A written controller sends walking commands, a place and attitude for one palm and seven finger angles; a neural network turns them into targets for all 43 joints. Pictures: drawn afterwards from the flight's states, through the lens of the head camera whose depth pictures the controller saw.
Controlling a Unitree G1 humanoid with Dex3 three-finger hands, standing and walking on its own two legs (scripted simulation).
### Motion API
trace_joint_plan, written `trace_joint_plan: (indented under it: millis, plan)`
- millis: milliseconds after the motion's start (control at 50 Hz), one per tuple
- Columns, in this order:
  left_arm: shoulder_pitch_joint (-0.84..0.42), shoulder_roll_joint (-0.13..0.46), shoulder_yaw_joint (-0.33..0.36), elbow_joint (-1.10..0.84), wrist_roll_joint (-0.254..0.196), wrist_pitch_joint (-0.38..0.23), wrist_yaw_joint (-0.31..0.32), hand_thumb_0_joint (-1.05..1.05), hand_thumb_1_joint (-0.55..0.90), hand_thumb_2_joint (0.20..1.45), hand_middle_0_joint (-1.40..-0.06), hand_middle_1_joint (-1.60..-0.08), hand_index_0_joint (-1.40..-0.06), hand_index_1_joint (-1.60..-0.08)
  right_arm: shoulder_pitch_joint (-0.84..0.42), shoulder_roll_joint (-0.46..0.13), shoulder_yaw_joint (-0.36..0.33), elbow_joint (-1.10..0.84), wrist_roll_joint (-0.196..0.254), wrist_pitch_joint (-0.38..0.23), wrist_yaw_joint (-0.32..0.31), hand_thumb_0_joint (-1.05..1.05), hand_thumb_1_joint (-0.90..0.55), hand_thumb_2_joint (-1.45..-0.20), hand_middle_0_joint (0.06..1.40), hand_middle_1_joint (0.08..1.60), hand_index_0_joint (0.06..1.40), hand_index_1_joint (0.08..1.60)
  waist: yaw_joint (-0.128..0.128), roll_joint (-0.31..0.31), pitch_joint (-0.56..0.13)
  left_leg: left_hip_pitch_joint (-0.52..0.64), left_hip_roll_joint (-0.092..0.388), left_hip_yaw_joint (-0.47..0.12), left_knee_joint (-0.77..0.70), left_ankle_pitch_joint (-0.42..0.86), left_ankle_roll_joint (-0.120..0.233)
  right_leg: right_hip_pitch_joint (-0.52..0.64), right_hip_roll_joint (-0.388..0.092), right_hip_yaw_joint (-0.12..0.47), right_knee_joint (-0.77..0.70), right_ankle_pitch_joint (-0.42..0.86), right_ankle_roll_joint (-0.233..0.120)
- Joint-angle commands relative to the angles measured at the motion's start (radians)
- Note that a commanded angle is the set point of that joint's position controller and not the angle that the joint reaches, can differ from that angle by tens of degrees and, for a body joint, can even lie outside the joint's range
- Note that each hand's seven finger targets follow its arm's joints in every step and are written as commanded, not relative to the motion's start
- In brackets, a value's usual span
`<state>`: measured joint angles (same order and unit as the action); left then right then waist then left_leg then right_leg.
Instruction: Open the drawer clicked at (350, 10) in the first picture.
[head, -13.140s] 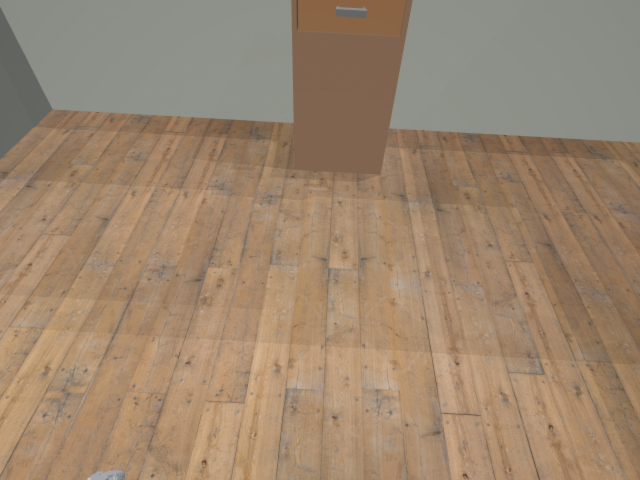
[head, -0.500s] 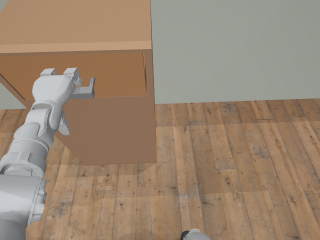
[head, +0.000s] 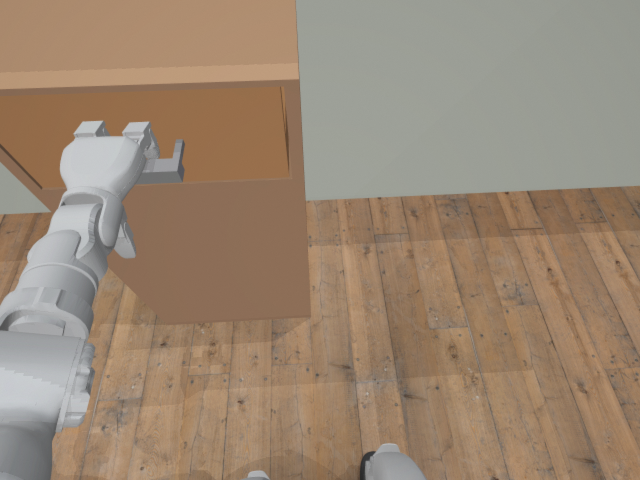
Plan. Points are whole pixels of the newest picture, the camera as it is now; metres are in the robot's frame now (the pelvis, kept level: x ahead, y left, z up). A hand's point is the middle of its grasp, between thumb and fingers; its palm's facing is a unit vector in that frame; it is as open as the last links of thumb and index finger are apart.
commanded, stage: lower the fingers behind the handle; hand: left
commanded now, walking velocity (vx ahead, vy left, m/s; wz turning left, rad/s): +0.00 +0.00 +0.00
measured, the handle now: (142, 159) +0.54 +0.24 +0.04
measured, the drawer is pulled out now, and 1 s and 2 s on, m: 0.00 0.00 0.00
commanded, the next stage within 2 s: lift the fingers back up to retry in 0.38 s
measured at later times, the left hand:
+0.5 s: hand (124, 191) +0.48 +0.25 +0.05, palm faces -0.04 +0.03 -1.00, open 13.8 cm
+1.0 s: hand (113, 167) +0.48 +0.25 +0.09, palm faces +0.01 +0.00 -1.00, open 13.8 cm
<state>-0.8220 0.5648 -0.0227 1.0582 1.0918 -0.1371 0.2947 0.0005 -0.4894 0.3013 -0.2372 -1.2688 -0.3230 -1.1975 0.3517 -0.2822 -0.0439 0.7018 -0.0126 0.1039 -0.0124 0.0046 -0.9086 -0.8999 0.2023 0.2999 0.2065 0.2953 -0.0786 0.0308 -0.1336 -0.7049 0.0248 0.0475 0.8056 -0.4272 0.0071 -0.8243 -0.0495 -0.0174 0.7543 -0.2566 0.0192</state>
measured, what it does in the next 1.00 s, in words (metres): stands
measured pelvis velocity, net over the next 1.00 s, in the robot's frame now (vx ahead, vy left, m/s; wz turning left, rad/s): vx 0.01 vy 0.00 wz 0.00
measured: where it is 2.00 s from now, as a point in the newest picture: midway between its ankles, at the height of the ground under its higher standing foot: outside the picture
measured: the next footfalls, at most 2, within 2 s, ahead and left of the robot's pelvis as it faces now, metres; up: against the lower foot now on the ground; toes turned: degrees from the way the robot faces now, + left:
none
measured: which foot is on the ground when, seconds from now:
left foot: down 0.00-1.00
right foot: down 0.00-1.00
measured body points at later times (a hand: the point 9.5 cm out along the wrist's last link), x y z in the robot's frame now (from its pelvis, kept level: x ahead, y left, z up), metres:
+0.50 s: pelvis -0.01 +0.00 -0.01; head +0.09 -0.01 +0.43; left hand +0.47 +0.25 +0.10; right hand +0.00 -0.28 -0.14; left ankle -0.03 +0.12 -0.70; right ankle +0.05 -0.14 -0.70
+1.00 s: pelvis +0.01 +0.00 +0.02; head +0.09 -0.02 +0.46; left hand +0.48 +0.25 +0.14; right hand +0.05 -0.28 -0.12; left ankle -0.03 +0.12 -0.70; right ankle +0.05 -0.14 -0.70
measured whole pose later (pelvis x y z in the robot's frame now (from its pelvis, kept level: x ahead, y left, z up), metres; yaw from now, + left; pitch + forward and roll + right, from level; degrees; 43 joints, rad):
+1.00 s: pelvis +0.01 +0.00 +0.02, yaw +0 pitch +15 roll +0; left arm -0.77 0.55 0.00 0.96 1.06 -0.11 0.25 0.00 -0.49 0.30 -0.31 -1.20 -0.32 -1.20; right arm 0.33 -0.28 -0.05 0.71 0.00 0.12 -0.02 0.01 -0.91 -0.90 0.20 0.30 0.21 0.30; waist -0.07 0.05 -0.11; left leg -0.56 0.02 0.04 0.69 -0.39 0.00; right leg -0.68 -0.04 -0.02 0.64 -0.23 0.02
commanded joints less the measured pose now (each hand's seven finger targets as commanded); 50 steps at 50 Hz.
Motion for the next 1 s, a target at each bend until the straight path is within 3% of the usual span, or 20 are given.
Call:
trace_joint_plan:
  millis: [0,100,160,200,240,300,340,360,380,420,460,540,560,640,700,760,800,860,940,980]
  plan:
    - [-0.316,0.199,0.041,-0.066,-0.007,0.011,-0.012,0.000,-0.500,0.300,-0.300,-1.200,-0.300,-1.200,0.134,-0.166,-0.057,-0.057,-0.002,-0.026,-0.016,0.000,-0.900,-0.900,0.200,0.300,0.200,0.300,-0.035,-0.044,-0.302,0.036,-0.053,-0.014,-0.097,0.227,0.029,0.276,0.063,-0.013,-0.051,0.132,-0.050]
    - [-0.313,0.200,0.041,-0.069,-0.013,0.014,-0.027,0.000,-0.500,0.300,-0.300,-1.200,-0.300,-1.200,0.138,-0.164,-0.056,-0.060,-0.001,-0.027,-0.016,0.000,-0.900,-0.900,0.200,0.300,0.200,0.300,-0.031,-0.031,-0.323,0.037,-0.052,-0.018,-0.091,0.232,0.028,0.278,0.065,-0.012,-0.042,0.136,-0.051]
    - [-0.324,0.158,0.009,-0.074,-0.020,0.007,-0.031,0.000,-0.500,0.300,-0.300,-1.200,-0.300,-1.200,0.139,-0.160,-0.057,-0.063,0.002,-0.029,-0.017,0.000,-0.900,-0.900,0.200,0.300,0.200,0.300,-0.044,-0.032,-0.300,0.041,-0.049,-0.018,-0.093,0.209,0.029,0.258,0.065,-0.013,-0.053,0.114,-0.049]
    - [-0.327,0.192,0.034,-0.069,-0.021,0.006,-0.031,0.000,-0.500,0.300,-0.300,-1.200,-0.300,-1.200,0.137,-0.166,-0.054,-0.062,0.003,-0.032,-0.020,0.000,-0.900,-0.900,0.200,0.300,0.200,0.300,-0.042,-0.056,-0.288,0.024,-0.049,-0.022,-0.094,0.182,0.031,0.254,0.065,-0.011,-0.054,0.089,-0.048]
    - [-0.346,0.189,0.035,-0.087,-0.026,-0.002,-0.031,0.000,-0.500,0.300,-0.300,-1.200,-0.300,-1.200,0.139,-0.165,-0.055,-0.063,0.002,-0.035,-0.021,0.000,-0.900,-0.900,0.200,0.300,0.200,0.300,-0.045,-0.051,-0.308,0.027,-0.051,-0.020,-0.093,0.180,0.033,0.263,0.064,-0.008,-0.057,0.090,-0.048]
    - [-0.342,0.188,0.023,-0.064,-0.018,0.002,-0.030,0.000,-0.500,0.300,-0.300,-1.200,-0.300,-1.200,0.139,-0.166,-0.051,-0.062,0.004,-0.037,-0.023,0.000,-0.900,-0.900,0.200,0.300,0.200,0.300,-0.047,-0.048,-0.276,0.012,-0.051,-0.023,-0.097,0.148,0.032,0.237,0.064,-0.011,-0.059,0.055,-0.047]
    - [-0.361,0.205,0.040,-0.076,-0.019,-0.003,-0.028,0.000,-0.500,0.300,-0.300,-1.200,-0.300,-1.200,0.144,-0.168,-0.054,-0.057,0.002,-0.040,-0.024,0.000,-0.900,-0.900,0.200,0.300,0.200,0.300,-0.050,-0.055,-0.309,0.020,-0.052,-0.021,-0.087,0.164,0.034,0.248,0.064,-0.008,-0.055,0.071,-0.047]
    - [-0.346,0.204,0.030,-0.066,-0.019,0.001,-0.028,0.000,-0.500,0.300,-0.300,-1.200,-0.300,-1.200,0.145,-0.165,-0.051,-0.058,0.001,-0.040,-0.023,0.000,-0.900,-0.900,0.200,0.300,0.200,0.300,-0.044,-0.021,-0.315,0.016,-0.055,-0.015,-0.088,0.161,0.033,0.255,0.062,-0.004,-0.054,0.073,-0.046]
    - [-0.345,0.206,0.028,-0.044,-0.016,0.008,-0.030,0.000,-0.500,0.300,-0.300,-1.200,-0.300,-1.200,0.144,-0.166,-0.048,-0.056,0.004,-0.039,-0.024,0.000,-0.900,-0.900,0.200,0.300,0.200,0.300,-0.052,-0.045,-0.282,0.003,-0.053,-0.019,-0.089,0.148,0.033,0.240,0.063,-0.008,-0.056,0.063,-0.046]
    - [-0.349,0.215,0.034,-0.045,-0.016,0.010,-0.032,0.000,-0.500,0.300,-0.300,-1.200,-0.300,-1.200,0.144,-0.169,-0.047,-0.058,0.005,-0.040,-0.025,0.000,-0.900,-0.900,0.200,0.300,0.200,0.300,-0.048,-0.050,-0.290,-0.002,-0.055,-0.018,-0.087,0.146,0.033,0.242,0.063,-0.007,-0.054,0.060,-0.045]
    - [-0.369,0.216,0.024,-0.038,-0.013,0.014,-0.034,0.000,-0.500,0.300,-0.300,-1.200,-0.300,-1.200,0.147,-0.169,-0.045,-0.055,0.004,-0.039,-0.025,0.000,-0.900,-0.900,0.200,0.300,0.200,0.300,-0.057,-0.027,-0.285,-0.002,-0.053,-0.020,-0.086,0.151,0.032,0.232,0.063,-0.007,-0.051,0.066,-0.045]
    - [-0.404,0.256,0.062,-0.127,-0.021,0.005,-0.037,0.000,-0.500,0.300,-0.300,-1.200,-0.300,-1.200,0.150,-0.165,-0.051,-0.065,0.001,-0.035,-0.026,0.000,-0.900,-0.900,0.200,0.300,0.200,0.300,-0.038,-0.005,-0.392,0.060,-0.056,-0.020,-0.091,0.222,0.031,0.306,0.064,-0.003,-0.052,0.129,-0.046]
    - [-0.414,0.247,0.051,-0.131,-0.022,0.004,-0.037,0.000,-0.500,0.300,-0.300,-1.200,-0.300,-1.200,0.149,-0.160,-0.052,-0.063,0.001,-0.035,-0.027,0.000,-0.900,-0.900,0.200,0.300,0.200,0.300,-0.045,0.004,-0.383,0.071,-0.054,-0.020,-0.097,0.225,0.031,0.309,0.063,-0.004,-0.059,0.133,-0.043]
    - [-0.404,0.284,0.098,-0.195,-0.037,-0.019,-0.036,0.000,-0.500,0.300,-0.300,-1.200,-0.300,-1.200,0.133,-0.160,-0.055,-0.067,0.001,-0.031,-0.030,0.000,-0.900,-0.900,0.200,0.300,0.200,0.300,-0.024,-0.008,-0.406,0.115,-0.053,-0.022,-0.118,0.276,0.032,0.369,0.066,-0.001,-0.078,0.176,-0.045]
    - [-0.411,0.290,0.108,-0.252,-0.033,-0.036,-0.021,0.000,-0.500,0.300,-0.300,-1.200,-0.300,-1.200,0.120,-0.155,-0.058,-0.066,0.000,-0.030,-0.031,0.000,-0.900,-0.900,0.200,0.300,0.200,0.300,-0.013,0.027,-0.400,0.153,-0.052,-0.022,-0.139,0.306,0.029,0.387,0.064,-0.003,-0.093,0.192,-0.046]
    - [-0.434,0.335,0.143,-0.303,-0.029,-0.047,0.006,0.000,-0.500,0.300,-0.300,-1.200,-0.300,-1.200,0.105,-0.154,-0.057,-0.063,-0.003,-0.025,-0.031,0.000,-0.900,-0.900,0.200,0.300,0.200,0.300,-0.002,0.059,-0.410,0.180,-0.053,-0.025,-0.154,0.353,0.026,0.416,0.064,-0.005,-0.095,0.221,-0.049]
    - [-0.421,0.339,0.155,-0.312,-0.027,-0.036,0.024,0.000,-0.500,0.300,-0.300,-1.200,-0.300,-1.200,0.092,-0.152,-0.058,-0.057,-0.004,-0.022,-0.027,0.000,-0.900,-0.900,0.200,0.300,0.200,0.300,0.005,0.067,-0.405,0.203,-0.051,-0.025,-0.162,0.387,0.022,0.424,0.064,-0.013,-0.098,0.238,-0.050]
    - [-0.399,0.290,0.122,-0.310,-0.035,-0.002,0.028,0.000,-0.500,0.300,-0.300,-1.200,-0.300,-1.200,0.077,-0.147,-0.061,-0.060,0.000,-0.018,-0.020,0.000,-0.900,-0.900,0.200,0.300,0.200,0.300,0.009,0.080,-0.404,0.242,-0.048,-0.021,-0.178,0.452,0.016,0.450,0.065,-0.019,-0.110,0.282,-0.050]
    - [-0.392,0.263,0.094,-0.294,-0.047,0.045,-0.012,0.000,-0.500,0.300,-0.300,-1.200,-0.300,-1.200,0.059,-0.151,-0.059,-0.065,0.011,-0.011,-0.023,0.000,-0.900,-0.900,0.200,0.300,0.200,0.300,0.003,0.018,-0.371,0.263,-0.043,-0.019,-0.214,0.461,0.019,0.492,0.067,-0.024,-0.143,0.299,-0.048]
    - [-0.383,0.275,0.098,-0.317,-0.051,0.046,-0.040,0.000,-0.500,0.300,-0.300,-1.200,-0.300,-1.200,0.055,-0.150,-0.058,-0.073,0.015,-0.009,-0.027,0.000,-0.900,-0.900,0.200,0.300,0.200,0.300,0.017,0.020,-0.384,0.282,-0.045,-0.016,-0.228,0.476,0.020,0.530,0.064,-0.022,-0.152,0.320,-0.047]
